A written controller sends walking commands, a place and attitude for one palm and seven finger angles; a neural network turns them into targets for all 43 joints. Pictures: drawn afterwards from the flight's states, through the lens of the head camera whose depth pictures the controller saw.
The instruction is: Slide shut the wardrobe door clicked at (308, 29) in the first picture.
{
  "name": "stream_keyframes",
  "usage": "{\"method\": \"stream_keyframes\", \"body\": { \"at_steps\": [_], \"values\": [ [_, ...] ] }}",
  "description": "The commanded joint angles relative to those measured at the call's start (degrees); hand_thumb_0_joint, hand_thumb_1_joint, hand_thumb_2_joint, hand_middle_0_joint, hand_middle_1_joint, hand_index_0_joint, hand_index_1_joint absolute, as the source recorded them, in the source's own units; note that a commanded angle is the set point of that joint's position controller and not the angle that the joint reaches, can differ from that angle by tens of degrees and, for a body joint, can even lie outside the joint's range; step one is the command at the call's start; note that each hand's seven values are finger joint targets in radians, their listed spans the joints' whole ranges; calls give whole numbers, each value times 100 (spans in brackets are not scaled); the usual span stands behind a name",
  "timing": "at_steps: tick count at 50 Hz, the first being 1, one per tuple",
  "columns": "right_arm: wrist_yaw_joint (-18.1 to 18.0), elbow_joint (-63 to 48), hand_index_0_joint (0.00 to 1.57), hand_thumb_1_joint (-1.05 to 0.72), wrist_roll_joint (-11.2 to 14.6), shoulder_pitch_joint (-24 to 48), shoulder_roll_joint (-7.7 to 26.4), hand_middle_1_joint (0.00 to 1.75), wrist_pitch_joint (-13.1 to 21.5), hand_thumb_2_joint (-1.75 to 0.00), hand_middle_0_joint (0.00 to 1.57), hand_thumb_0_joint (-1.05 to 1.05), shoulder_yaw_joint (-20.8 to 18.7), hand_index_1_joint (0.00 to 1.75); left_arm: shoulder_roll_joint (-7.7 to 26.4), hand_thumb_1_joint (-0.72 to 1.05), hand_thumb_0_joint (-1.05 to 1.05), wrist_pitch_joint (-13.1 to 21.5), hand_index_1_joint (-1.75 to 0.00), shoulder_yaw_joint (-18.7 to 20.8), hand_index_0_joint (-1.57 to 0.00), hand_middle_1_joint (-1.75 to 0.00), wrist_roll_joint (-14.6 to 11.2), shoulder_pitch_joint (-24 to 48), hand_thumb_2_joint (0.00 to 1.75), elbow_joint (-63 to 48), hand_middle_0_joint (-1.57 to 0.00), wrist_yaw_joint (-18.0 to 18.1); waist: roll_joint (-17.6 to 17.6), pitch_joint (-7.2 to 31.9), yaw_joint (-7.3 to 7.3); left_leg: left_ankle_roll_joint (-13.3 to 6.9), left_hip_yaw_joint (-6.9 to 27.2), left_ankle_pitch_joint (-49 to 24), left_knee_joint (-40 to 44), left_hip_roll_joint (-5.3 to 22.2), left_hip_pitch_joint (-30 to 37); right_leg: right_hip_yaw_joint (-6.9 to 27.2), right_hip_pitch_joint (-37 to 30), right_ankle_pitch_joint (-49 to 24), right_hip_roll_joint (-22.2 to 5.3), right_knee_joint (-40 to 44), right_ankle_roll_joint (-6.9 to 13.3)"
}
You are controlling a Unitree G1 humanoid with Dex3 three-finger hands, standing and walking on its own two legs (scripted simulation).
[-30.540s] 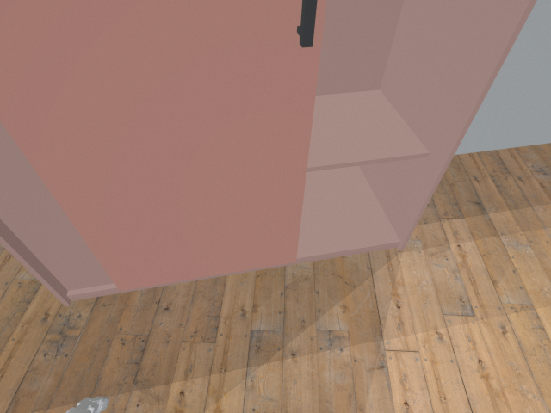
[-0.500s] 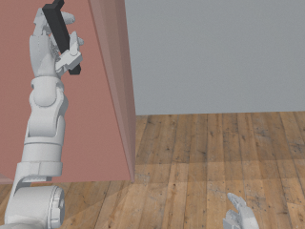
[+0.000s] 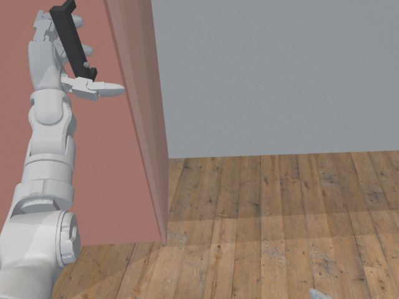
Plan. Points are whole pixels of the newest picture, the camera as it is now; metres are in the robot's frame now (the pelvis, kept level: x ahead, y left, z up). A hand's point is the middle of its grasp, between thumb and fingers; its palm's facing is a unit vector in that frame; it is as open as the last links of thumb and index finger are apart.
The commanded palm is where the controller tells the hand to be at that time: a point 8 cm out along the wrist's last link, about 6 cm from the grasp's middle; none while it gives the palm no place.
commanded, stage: loosen the grip on the handle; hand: left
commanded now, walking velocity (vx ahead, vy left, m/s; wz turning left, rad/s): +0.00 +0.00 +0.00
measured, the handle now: (79, 48) +0.48 +0.24 +0.27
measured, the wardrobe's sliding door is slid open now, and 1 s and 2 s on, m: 0.00 0.00 0.00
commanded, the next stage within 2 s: slip the hand off the handle in 0.18 s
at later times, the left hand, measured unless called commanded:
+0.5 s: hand (77, 65) +0.44 +0.23 +0.26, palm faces +0.26 -0.96 -0.08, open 14.7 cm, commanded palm +0.40 +0.29 +0.25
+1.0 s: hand (38, 68) +0.42 +0.29 +0.26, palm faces +0.28 -0.96 -0.09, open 14.7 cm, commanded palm +0.37 +0.33 +0.25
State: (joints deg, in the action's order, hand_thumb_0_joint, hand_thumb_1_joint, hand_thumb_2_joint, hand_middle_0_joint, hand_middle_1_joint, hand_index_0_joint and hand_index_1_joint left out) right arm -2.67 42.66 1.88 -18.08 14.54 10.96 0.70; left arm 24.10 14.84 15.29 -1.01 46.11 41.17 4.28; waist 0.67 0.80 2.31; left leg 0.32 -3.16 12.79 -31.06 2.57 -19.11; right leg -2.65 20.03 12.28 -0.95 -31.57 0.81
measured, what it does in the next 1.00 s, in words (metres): stands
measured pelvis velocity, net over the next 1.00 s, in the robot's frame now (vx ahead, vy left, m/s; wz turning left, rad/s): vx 0.04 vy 0.02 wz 0.00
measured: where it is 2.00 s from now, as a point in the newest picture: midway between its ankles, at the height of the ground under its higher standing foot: outside the picture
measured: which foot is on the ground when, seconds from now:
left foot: down 0.00-1.00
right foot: down 0.00-1.00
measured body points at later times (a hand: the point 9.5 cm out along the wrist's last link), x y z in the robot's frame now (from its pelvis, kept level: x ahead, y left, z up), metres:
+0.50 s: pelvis +0.04 +0.01 +0.01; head +0.04 +0.01 +0.46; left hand +0.42 +0.28 +0.27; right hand +0.19 -0.22 -0.09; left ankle +0.04 +0.13 -0.73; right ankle +0.05 -0.11 -0.73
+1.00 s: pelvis +0.04 +0.02 +0.00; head +0.04 +0.02 +0.45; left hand +0.40 +0.34 +0.26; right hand +0.15 -0.24 -0.10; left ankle +0.04 +0.13 -0.73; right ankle +0.05 -0.11 -0.73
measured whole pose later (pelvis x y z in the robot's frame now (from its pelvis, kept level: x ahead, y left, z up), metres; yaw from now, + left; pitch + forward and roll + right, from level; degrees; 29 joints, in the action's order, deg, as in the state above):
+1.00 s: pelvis +0.04 +0.02 +0.00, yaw +0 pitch +2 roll -1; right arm -5.3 39.5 2.1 -17.5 14.7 6.0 1.3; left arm 27.6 9.5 24.2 -9.4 33.0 25.5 -8.4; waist -0.8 2.5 0.3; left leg -0.5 -3.3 16.2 -31.7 1.8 -17.7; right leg -2.1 17.6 14.4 -1.4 -29.8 -0.8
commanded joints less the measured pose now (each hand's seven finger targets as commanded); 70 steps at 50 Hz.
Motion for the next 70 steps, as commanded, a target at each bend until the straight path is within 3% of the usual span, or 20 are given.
{"method": "stream_keyframes", "body": {
  "at_steps": [1,2,8,9,13,15,18,28,33,36,38,40,43,45,50,53,55,58,63,70],
  "values": [
    [-159,-835,20,-90,39,537,804,30,257,-90,20,0,-266,30,1710,-55,0,535,-122,470,-30,-122,-150,2848,20,-1599,-30,-288,-118,1579,-70,-211,70,892,609,-225,208,594,-709,1194,-56,966,5],
    [-156,-867,20,-90,53,554,766,30,259,-90,20,0,-260,30,1373,-55,0,498,-120,307,-29,-120,-279,2756,20,-1718,-29,-346,-114,1527,-62,-205,76,854,636,-210,308,540,-670,1091,-39,966,8],
    [-157,-891,20,-90,21,542,766,30,268,-90,20,0,-286,30,1123,-55,0,257,-115,329,-25,-115,-453,2103,20,-2656,-25,-248,-386,1673,-189,-191,96,-245,598,-166,760,302,-770,-108,48,763,45],
    [-156,-856,20,-90,18,496,780,30,258,-90,20,0,-287,30,1069,-55,0,157,-115,356,-25,-115,-457,1975,20,-2550,-25,-203,-207,1595,-168,-198,120,-402,598,-154,752,258,-732,-289,60,760,34],
    [-167,-862,20,-90,-2,484,755,30,171,-90,20,0,-293,30,1125,-55,0,-80,-115,479,-25,-115,-428,1779,20,-3027,-25,-104,-119,1756,-198,-181,76,-929,554,-150,898,214,-944,-891,62,666,15],
    [-179,-834,20,-90,5,409,774,30,86,-90,20,0,-273,30,1133,-55,0,-216,-115,526,-25,-115,-413,1525,20,-2669,-25,-93,-14,1492,-165,-164,76,-862,568,-145,794,192,-816,-868,60,699,-13],
    [-214,-931,20,-90,-22,497,729,30,-30,-90,20,0,-254,30,1379,-55,0,-275,-115,822,-25,-115,-400,1311,20,-2974,-25,-96,-92,1812,-305,-165,56,-1215,537,-150,875,190,-1102,-1261,57,589,5],
    [-256,-1119,20,-90,9,623,673,30,-217,-90,20,0,-193,30,1416,-55,0,-366,-115,927,-25,-115,-502,1064,20,-3103,-25,-403,-159,1666,-301,-150,92,-1390,467,-125,976,151,-1003,-1413,87,556,9],
    [-303,-1121,20,-90,45,578,696,30,-211,-90,20,0,-188,30,1204,-55,0,-320,-115,536,-25,-115,-588,1475,20,-3164,-25,-776,-448,1599,-112,-145,210,-1267,415,-129,1134,131,-670,-1159,110,573,30],
    [-359,-1039,20,-90,41,507,772,30,-232,-90,20,0,-194,30,1618,-55,0,-301,-115,908,-25,-115,-703,1376,20,-2788,-25,-943,-275,1574,-139,-145,248,-1091,412,-138,995,127,-660,-1028,109,588,21],
    [-381,-1031,20,-90,55,505,770,30,-226,-90,20,0,-180,30,1593,-55,0,-266,-115,832,-25,-115,-748,1554,20,-2716,-25,-1038,-527,1533,-110,-132,265,-975,396,-154,970,128,-567,-873,104,591,38],
    [-394,-999,20,-90,48,444,795,30,-209,-90,20,0,-183,30,1713,-55,0,-222,-115,894,-25,-115,-768,1609,20,-2548,-25,-1085,-431,1527,-90,-142,311,-880,392,-150,938,119,-496,-756,108,588,34],
    [-399,-1031,20,-90,28,388,834,30,-213,-90,20,0,-193,30,2063,-55,0,-103,-115,1226,-25,-115,-795,1466,20,-2501,-25,-1156,-444,1717,-201,-139,293,-1018,356,-160,828,124,-661,-885,113,499,43],
    [-367,-1093,20,-90,42,411,793,30,-193,-90,20,0,-189,30,1770,-55,0,-114,-115,1053,-25,-115,-878,1296,20,-2612,-25,-1225,-514,1736,-225,-132,319,-1090,346,-154,902,100,-625,-940,120,462,51],
    [-303,-1277,20,-90,47,560,771,30,-151,-90,20,0,-201,30,1643,-55,0,-184,-115,1134,-25,-115,-981,588,20,-3400,-25,-1224,-549,1827,-393,-123,315,-1361,336,-130,961,73,-753,-1116,140,360,60],
    [-282,-1347,20,-90,16,671,783,30,-142,-90,20,0,-194,30,1865,-55,0,-289,-115,1559,-25,-115,-1048,-50,20,-3881,-25,-1121,-430,1875,-563,-123,280,-1449,370,-122,896,57,-986,-1211,141,343,63],
    [-276,-1376,20,-90,40,781,754,30,-140,-90,20,0,-180,30,1683,-55,0,-423,-115,1481,-25,-115,-1106,-189,20,-4090,-25,-1109,-391,1720,-521,-121,239,-1324,412,-119,872,62,-947,-1180,130,377,38],
    [-322,-1372,20,-90,48,900,740,30,-145,-90,20,0,-155,30,1862,-55,0,-600,-115,1681,-25,-115,-1119,-353,20,-4377,-25,-1077,-411,1511,-529,-123,210,-1088,461,-117,799,69,-936,-973,129,455,33],
    [-367,-1417,20,-90,64,1075,667,30,-63,-90,20,0,-96,30,1323,-55,0,-687,-115,1162,-25,-115,-1143,-391,20,-4849,-25,-1155,-554,1311,-405,-138,253,-714,480,-155,975,67,-700,-586,141,565,25],
    [-424,-1389,20,-90,72,1237,626,30,-2,-90,20,0,-16,30,1195,-55,0,-844,-115,1101,-25,-115,-1259,-804,20,-4913,-25,-1267,-428,1097,-432,-126,346,-426,529,-205,943,40,-698,-372,112,641,19]
  ]
}}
